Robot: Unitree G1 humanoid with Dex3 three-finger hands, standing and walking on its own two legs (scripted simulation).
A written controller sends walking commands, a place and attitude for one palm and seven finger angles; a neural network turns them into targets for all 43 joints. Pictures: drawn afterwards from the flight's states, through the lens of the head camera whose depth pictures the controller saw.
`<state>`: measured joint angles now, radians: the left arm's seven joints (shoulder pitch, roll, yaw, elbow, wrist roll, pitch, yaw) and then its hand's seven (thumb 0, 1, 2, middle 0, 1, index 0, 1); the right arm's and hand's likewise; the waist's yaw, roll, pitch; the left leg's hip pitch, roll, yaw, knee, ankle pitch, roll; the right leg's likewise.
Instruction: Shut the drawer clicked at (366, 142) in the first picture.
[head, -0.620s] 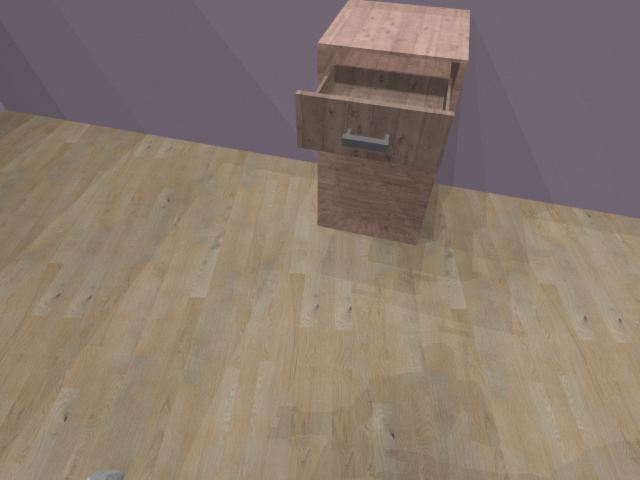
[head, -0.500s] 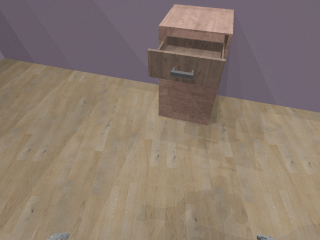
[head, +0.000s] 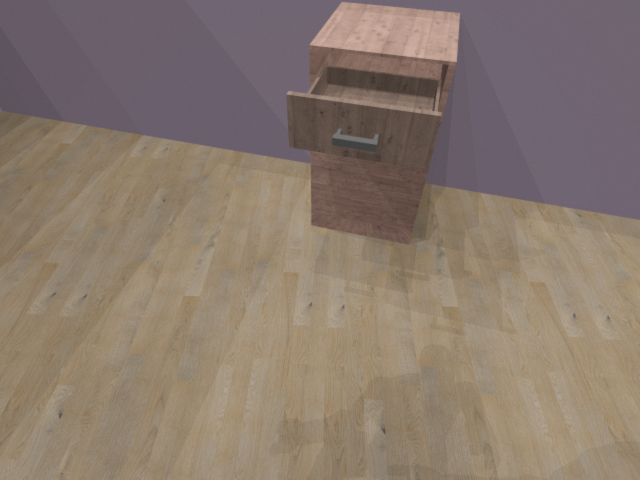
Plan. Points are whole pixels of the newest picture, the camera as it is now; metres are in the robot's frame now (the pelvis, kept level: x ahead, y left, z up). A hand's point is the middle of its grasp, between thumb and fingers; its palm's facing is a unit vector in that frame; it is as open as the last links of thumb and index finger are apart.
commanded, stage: stand and wait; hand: left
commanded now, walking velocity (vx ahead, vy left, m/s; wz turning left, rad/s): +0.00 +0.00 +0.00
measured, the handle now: (356, 138) +0.93 -0.04 -0.08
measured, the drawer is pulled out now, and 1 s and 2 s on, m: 0.30 0.30 0.30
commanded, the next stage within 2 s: look at it before walking up in 0.20 s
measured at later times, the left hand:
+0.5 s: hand out of the picture +0.07 +0.24 -0.15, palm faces -0.02 -0.94 -0.33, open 7.3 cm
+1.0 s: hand out of the picture +0.07 +0.25 -0.16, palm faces -0.02 -0.94 -0.33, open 7.3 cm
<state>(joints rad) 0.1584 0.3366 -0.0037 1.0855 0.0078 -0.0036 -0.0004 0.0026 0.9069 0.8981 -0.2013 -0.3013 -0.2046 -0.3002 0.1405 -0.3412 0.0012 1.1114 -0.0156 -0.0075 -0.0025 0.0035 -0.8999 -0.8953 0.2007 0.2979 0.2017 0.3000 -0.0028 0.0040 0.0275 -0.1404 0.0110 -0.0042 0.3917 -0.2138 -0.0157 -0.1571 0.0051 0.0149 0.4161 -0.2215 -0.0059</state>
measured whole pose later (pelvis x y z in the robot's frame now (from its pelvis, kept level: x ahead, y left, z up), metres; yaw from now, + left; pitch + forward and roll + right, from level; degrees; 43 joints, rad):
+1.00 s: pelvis +0.00 +0.00 +0.00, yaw -1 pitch -2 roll +0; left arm 0.17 0.33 0.00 1.09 0.01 0.00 0.01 0.00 0.91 0.90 -0.20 -0.30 -0.20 -0.30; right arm 0.13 -0.32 0.01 1.12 -0.02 -0.01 0.00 0.00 -0.90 -0.90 0.20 0.30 0.20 0.30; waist 0.01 0.00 0.02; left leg -0.13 0.02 0.01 0.37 -0.21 -0.02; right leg -0.15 0.01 0.03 0.39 -0.21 0.00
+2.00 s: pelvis +0.30 -0.01 -0.01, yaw -31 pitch -1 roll +0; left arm 0.18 0.24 0.11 0.90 0.02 0.04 -0.03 0.00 0.92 0.90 -0.19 -0.30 -0.19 -0.30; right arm 0.23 -0.20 -0.05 0.97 -0.03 -0.04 -0.02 -0.01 -0.93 -0.90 0.20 0.30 0.20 0.30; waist 0.00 -0.02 0.07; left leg -0.23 0.10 0.27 0.51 -0.25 0.02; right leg -0.54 -0.08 -0.08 0.92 -0.32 0.02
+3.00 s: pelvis +0.32 -0.08 +0.00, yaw -14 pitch -2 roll +0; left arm 0.30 0.16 0.04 0.99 0.03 -0.01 0.02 0.00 0.91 0.90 -0.20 -0.30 -0.20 -0.30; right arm 0.15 -0.25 -0.07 0.99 -0.03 0.05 0.00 0.00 -0.91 -0.90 0.19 0.30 0.19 0.30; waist 0.03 0.01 0.05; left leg -0.37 0.03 0.03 0.91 -0.43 -0.03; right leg -0.19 -0.06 -0.13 0.47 -0.24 -0.01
